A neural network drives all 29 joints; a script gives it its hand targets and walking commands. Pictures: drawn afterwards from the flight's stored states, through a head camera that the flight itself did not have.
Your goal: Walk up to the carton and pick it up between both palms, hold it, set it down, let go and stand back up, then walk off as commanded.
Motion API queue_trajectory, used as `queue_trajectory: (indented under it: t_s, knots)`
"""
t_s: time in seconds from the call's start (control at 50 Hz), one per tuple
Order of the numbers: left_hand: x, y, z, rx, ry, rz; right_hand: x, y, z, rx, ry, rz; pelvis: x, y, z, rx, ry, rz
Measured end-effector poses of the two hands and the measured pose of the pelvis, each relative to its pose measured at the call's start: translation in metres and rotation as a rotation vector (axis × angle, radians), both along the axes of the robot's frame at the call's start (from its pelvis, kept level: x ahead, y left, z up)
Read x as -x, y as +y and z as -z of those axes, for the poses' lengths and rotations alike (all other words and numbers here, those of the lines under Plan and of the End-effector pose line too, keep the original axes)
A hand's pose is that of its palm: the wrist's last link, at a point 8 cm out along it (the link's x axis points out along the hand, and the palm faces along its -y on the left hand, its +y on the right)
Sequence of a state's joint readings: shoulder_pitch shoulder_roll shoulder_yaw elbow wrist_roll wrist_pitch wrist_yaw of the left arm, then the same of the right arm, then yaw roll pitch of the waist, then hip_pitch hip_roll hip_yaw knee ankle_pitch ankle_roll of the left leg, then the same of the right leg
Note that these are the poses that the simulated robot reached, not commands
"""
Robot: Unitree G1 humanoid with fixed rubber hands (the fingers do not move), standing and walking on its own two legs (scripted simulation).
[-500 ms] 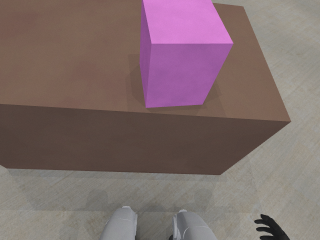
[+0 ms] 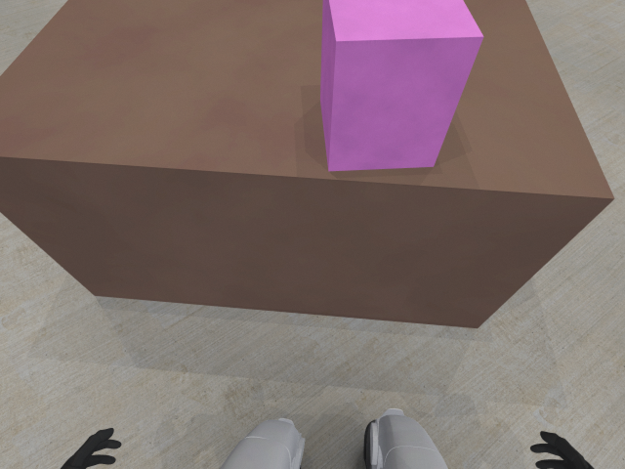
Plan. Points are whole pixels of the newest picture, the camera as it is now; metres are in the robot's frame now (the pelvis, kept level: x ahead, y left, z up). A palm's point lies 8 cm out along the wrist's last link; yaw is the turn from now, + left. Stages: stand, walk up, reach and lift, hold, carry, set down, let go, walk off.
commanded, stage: walk off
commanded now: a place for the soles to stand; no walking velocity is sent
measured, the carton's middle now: (382, 75) +0.72 -0.04 +0.06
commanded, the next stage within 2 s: none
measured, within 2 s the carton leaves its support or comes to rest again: neither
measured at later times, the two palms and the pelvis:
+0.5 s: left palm out of the picture -0.03 +0.29 -0.12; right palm out of the picture +0.04 -0.33 -0.08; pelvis -0.09 -0.03 -0.01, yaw -4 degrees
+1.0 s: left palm out of the picture -0.17 +0.32 -0.11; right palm out of the picture -0.11 -0.31 -0.08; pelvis -0.22 +0.00 +0.00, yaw +0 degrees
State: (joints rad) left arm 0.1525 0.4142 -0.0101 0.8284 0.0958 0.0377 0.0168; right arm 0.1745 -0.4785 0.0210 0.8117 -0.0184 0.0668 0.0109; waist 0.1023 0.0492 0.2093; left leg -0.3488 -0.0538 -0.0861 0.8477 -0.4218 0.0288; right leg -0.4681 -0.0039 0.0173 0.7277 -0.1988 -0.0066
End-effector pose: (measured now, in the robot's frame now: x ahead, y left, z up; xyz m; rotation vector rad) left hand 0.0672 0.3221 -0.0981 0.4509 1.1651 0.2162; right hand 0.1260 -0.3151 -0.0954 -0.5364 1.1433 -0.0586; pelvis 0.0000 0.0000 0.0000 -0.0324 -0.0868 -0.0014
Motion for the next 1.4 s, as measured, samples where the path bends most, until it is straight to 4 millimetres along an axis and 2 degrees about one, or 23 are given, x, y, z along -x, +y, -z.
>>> queue_trajectory:
  t_s: [0.06, 0.14, 0.2, 0.28, 0.4, 0.52, 0.62, 0.7, 0.78, 0.88, 0.98, 1.08, 1.14, 1.2, 1.28, 1.34, 1.4]
  knots:
    - [0.016, 0.002, 0.013, 0.041, 0.017, 0.000, 0.016, 0.014, -0.011, 0.004, -0.013, 0.023, 0.010, 0.007, -0.002, 0.017, -0.027, 0.009]
    - [0.031, -0.003, 0.024, 0.086, 0.042, 0.012, 0.025, 0.024, -0.034, 0.017, -0.043, 0.035, 0.020, 0.007, -0.010, 0.012, -0.012, 0.016]
    - [0.043, -0.011, 0.031, 0.117, 0.068, 0.022, 0.029, 0.025, -0.047, 0.031, -0.072, 0.027, 0.029, 0.006, -0.014, 0.010, 0.006, 0.025]
    - [0.057, -0.016, 0.036, 0.126, 0.081, 0.032, 0.038, 0.019, -0.053, 0.048, -0.093, 0.021, 0.042, 0.002, -0.014, 0.012, 0.016, 0.035]
    - [0.076, -0.025, 0.031, 0.088, 0.073, 0.046, 0.063, 0.007, -0.040, 0.018, -0.121, 0.030, 0.067, -0.012, -0.006, -0.002, 0.001, 0.052]
    - [0.108, -0.037, 0.021, 0.018, 0.053, 0.057, 0.092, -0.018, -0.005, -0.038, -0.140, 0.036, 0.099, -0.036, 0.011, -0.024, -0.031, 0.063]
    - [0.142, -0.034, -0.006, -0.047, 0.036, 0.027, 0.117, -0.031, 0.012, -0.056, -0.108, 0.030, 0.123, -0.042, 0.009, -0.035, -0.062, 0.044]
    - [0.155, -0.024, -0.027, -0.088, 0.019, 0.020, 0.142, -0.038, 0.013, -0.043, -0.064, 0.027, 0.142, -0.037, 0.001, -0.024, -0.028, 0.037]
    - [0.168, -0.015, -0.030, -0.095, -0.012, 0.016, 0.167, -0.035, 0.012, -0.025, -0.015, 0.004, 0.164, -0.029, -0.001, -0.020, 0.000, 0.012]
    - [0.201, -0.002, -0.008, -0.049, -0.027, -0.004, 0.195, -0.015, 0.009, -0.007, 0.005, -0.015, 0.195, -0.013, 0.006, -0.002, -0.004, -0.016]
    - [0.234, 0.000, 0.008, 0.010, 0.002, -0.002, 0.234, 0.007, -0.011, -0.009, -0.017, 0.033, 0.220, -0.002, -0.002, 0.015, -0.050, 0.005]
    - [0.264, -0.009, 0.017, 0.059, 0.038, 0.009, 0.248, 0.011, -0.037, 0.011, -0.063, 0.037, 0.240, -0.006, -0.012, 0.007, -0.019, 0.014]
    - [0.285, -0.017, 0.022, 0.077, 0.065, 0.014, 0.253, 0.008, -0.045, 0.019, -0.095, 0.022, 0.254, -0.010, -0.012, 0.002, -0.005, 0.020]
    - [0.301, -0.022, 0.023, 0.069, 0.079, 0.018, 0.264, 0.001, -0.042, 0.015, -0.112, 0.011, 0.269, -0.017, -0.009, -0.004, 0.002, 0.026]
    - [0.323, -0.029, 0.018, 0.027, 0.075, 0.032, 0.284, -0.013, -0.024, -0.016, -0.126, 0.008, 0.293, -0.029, 0.001, -0.015, -0.002, 0.037]
    - [0.346, -0.031, 0.004, -0.003, 0.064, 0.016, 0.301, -0.017, -0.009, -0.040, -0.106, 0.010, 0.309, -0.035, 0.001, -0.020, -0.040, 0.021]
    - [0.364, -0.022, -0.017, -0.054, 0.052, -0.002, 0.313, -0.016, -0.001, -0.063, -0.095, 0.003, 0.323, -0.033, -0.003, -0.034, -0.046, 0.010]
